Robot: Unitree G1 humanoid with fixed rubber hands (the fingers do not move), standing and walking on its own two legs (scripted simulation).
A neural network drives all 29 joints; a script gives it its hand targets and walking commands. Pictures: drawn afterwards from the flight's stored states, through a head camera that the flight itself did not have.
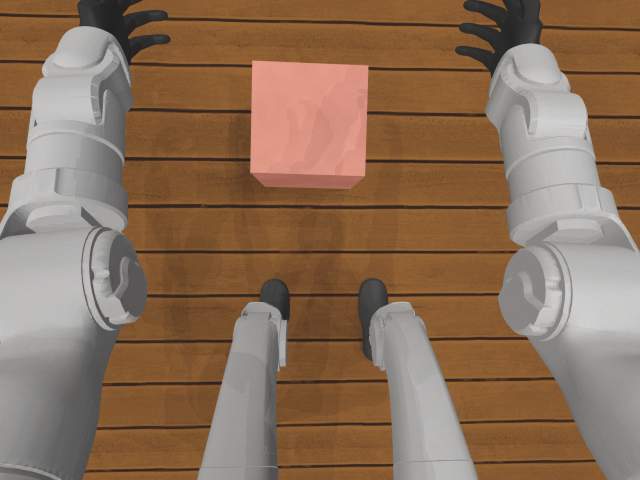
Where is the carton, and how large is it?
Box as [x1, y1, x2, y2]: [250, 61, 367, 188]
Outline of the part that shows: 252,61 250,172 265,186 350,188 363,177 365,163 367,66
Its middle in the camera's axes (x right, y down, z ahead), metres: -0.03 -0.23 +0.83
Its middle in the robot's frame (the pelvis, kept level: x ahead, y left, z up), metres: +0.56 +0.03 -0.53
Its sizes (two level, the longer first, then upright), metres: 0.210 0.200 0.250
